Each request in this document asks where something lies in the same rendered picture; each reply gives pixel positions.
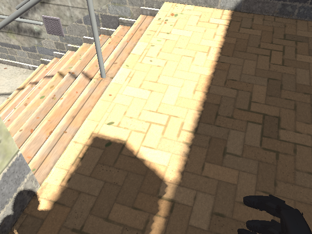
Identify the right robot hand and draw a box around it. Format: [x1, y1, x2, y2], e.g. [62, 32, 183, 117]
[237, 194, 312, 234]

